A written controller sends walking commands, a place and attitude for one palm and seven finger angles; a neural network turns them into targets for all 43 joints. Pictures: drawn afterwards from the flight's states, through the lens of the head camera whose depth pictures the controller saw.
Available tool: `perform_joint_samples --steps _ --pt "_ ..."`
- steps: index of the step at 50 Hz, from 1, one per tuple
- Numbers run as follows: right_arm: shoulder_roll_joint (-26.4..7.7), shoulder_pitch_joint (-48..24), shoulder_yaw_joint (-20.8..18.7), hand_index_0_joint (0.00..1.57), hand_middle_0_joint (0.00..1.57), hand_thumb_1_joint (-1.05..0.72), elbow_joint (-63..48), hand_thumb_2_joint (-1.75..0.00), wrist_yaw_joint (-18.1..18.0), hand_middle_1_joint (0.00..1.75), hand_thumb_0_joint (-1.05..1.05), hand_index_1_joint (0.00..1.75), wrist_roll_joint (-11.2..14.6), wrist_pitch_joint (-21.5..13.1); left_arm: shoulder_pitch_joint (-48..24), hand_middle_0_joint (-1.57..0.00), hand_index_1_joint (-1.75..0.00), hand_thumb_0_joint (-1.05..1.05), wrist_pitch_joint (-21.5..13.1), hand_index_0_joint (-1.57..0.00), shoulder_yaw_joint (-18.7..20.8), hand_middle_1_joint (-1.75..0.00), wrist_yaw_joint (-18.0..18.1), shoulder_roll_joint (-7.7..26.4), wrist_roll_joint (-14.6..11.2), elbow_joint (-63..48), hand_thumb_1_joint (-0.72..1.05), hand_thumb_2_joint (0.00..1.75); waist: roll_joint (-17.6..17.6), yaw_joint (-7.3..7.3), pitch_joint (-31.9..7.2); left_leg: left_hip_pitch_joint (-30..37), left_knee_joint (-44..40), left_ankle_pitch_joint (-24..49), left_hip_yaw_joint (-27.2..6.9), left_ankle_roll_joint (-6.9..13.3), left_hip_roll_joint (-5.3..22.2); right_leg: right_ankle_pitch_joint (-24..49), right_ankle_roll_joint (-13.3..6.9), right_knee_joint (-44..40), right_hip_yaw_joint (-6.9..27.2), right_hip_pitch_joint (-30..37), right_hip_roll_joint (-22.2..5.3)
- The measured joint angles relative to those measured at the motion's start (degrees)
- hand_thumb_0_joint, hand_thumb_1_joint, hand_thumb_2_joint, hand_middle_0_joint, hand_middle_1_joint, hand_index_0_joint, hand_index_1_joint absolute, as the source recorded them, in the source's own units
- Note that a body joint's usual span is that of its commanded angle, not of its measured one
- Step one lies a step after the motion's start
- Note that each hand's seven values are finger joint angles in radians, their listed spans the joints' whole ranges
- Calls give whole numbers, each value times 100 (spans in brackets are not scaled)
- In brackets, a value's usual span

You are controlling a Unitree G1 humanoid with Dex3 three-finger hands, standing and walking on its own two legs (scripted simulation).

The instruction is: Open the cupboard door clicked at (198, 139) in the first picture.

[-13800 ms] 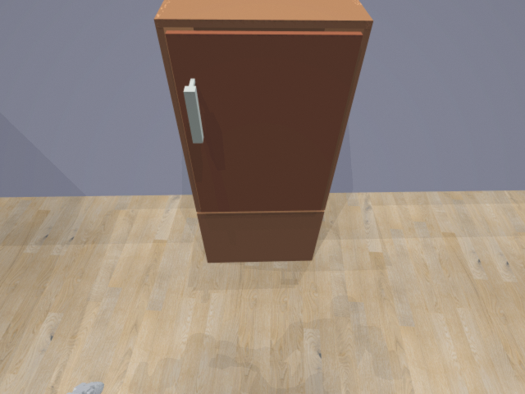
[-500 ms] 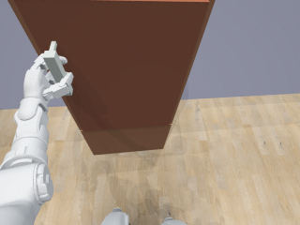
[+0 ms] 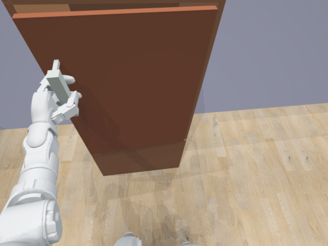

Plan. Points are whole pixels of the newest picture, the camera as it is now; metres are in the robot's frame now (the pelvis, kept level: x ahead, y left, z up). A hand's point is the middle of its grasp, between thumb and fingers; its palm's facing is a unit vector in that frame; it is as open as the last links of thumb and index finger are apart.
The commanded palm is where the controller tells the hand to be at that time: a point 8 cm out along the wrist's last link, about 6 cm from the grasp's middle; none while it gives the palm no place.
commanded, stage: pull the door open along its arc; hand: left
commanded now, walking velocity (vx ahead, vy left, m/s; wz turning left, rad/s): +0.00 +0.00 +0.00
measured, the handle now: (65, 89) +0.49 +0.24 +0.08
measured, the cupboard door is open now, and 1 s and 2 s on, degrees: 3 43 45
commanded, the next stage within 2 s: open thumb and fingers to let go in 0.70 s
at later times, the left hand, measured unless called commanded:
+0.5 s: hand (105, 159) +0.29 +0.12 +0.09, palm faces +0.50 -0.87 +0.06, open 6.4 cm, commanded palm +0.22 +0.14 +0.09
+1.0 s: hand (135, 181) +0.25 +0.05 +0.09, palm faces +0.49 -0.87 +0.00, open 6.7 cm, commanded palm +0.19 +0.10 +0.09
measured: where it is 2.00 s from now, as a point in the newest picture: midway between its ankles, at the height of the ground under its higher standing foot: outside the picture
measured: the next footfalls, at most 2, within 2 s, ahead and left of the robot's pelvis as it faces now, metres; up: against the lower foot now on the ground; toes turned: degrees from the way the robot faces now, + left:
none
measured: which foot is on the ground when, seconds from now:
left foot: down 0.00-1.00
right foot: down 0.00-1.00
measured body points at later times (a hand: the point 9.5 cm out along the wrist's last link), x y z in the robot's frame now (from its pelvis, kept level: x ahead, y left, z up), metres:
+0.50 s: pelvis +0.01 -0.02 +0.01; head +0.02 -0.02 +0.46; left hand +0.26 +0.16 +0.09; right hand +0.22 -0.21 -0.07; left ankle +0.04 +0.09 -0.69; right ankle -0.03 -0.10 -0.69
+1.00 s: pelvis +0.01 -0.07 +0.01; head +0.00 -0.10 +0.46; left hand +0.21 +0.10 +0.09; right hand +0.20 -0.27 -0.09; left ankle +0.04 +0.09 -0.69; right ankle -0.03 -0.10 -0.69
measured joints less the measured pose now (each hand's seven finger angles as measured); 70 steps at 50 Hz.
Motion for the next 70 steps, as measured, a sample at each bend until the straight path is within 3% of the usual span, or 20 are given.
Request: perform_joint_samples --steps 10,14,20,23,26,29,38,42,49,54,61,70 --pt "63 -245 -78 20 20 -90 -258 -90 63 30 1 30 65 -228 2216 -33 -133 0 247 -30 -621 -134 206 -785 -334 -2450 67 71 38 269 -78 637 -317 -10 119 6 -49 -5 20 -252 133 576 -47" --pt "114 -585 -84 20 20 -90 -304 -90 112 30 1 30 -47 -396 2844 -32 -130 1 439 -32 -1145 -134 1274 -1430 -142 -3456 66 72 30 459 -47 758 -334 2 89 -2 -110 -46 17 -218 95 697 -102" --pt "245 -1146 -35 20 20 -90 -467 -90 252 30 1 30 -300 -350 3527 -30 -128 2 837 -33 -2025 -134 3072 -2331 589 -4567 65 76 -10 652 -38 795 -230 -1 -43 -43 -211 -168 -25 -34 -54 762 -188" --pt "344 -1316 13 20 20 -90 -594 -90 259 30 1 30 -391 -216 3878 -30 -129 2 1157 -33 -2444 -133 3721 -2631 933 -5005 65 77 -12 696 -54 860 -210 -4 -123 -81 -236 -205 -63 -15 -136 855 -201" --pt "448 -1386 75 20 20 -90 -707 -90 228 30 1 30 -447 -81 4258 -28 -130 3 1438 -33 -2794 -132 4063 -2818 1237 -5366 66 77 -17 710 -66 973 -241 5 -194 -126 -248 -220 -107 -51 -204 989 -200" --pt "537 -1378 129 20 20 -90 -789 -90 205 30 1 30 -461 13 4675 -28 -131 3 1611 -32 -3113 -131 4130 -2794 1424 -5688 66 76 -16 693 -69 1102 -294 17 -244 -175 -244 -222 -156 -101 -250 1127 -187" --pt "504 -1183 214 20 21 -90 -779 -90 231 30 1 30 -404 -6 5784 -29 -133 2 1683 -35 -3669 -131 3712 -2422 1283 -6456 64 71 97 541 -68 1368 -338 -3 -337 -323 -184 -269 -299 -135 -327 1396 -108" --pt "396 -1139 158 20 21 -90 -623 -90 132 30 1 30 -457 -66 5658 -31 -133 2 1598 -36 -3627 -132 3854 -2459 1251 -6306 63 73 134 549 -54 1326 -288 6 -409 -380 -179 -307 -359 -59 -401 1363 -94" --pt "307 -1045 40 20 20 -90 -377 -90 3 30 1 30 -491 -128 5234 -35 -132 2 1444 -38 -3223 -132 3964 -2708 1210 -5843 58 75 59 644 -61 1317 -424 121 -457 -404 -193 -277 -440 -72 -447 1306 -97" --pt "285 -998 15 20 20 -90 -402 -90 -16 30 1 30 -488 -136 5284 -35 -130 2 1274 -37 -3064 -130 3885 -2725 1194 -5801 40 68 29 643 -35 1363 -557 179 -467 -366 -199 -231 -474 -151 -419 1315 -81" --pt "281 -1066 -7 20 20 -90 -400 -90 -41 30 1 30 -478 -118 5355 -33 -125 1 1018 -35 -2955 -125 3738 -2633 1106 -5773 1 51 13 674 -4 1356 -607 175 -560 -348 -239 -207 -482 -166 -336 1260 -35" --pt "282 -1110 -18 20 20 -90 -459 -90 -55 30 1 30 -460 -94 5402 -29 -112 0 938 -32 -2944 -112 3671 -2661 1032 -5769 -39 34 42 677 -28 1352 -588 144 -582 -380 -275 -223 -458 -131 -272 1234 -35"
